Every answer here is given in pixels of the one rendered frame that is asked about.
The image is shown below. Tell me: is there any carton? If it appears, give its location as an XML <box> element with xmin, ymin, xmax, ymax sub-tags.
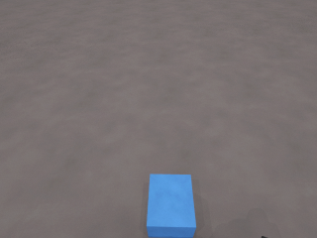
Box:
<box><xmin>147</xmin><ymin>174</ymin><xmax>196</xmax><ymax>238</ymax></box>

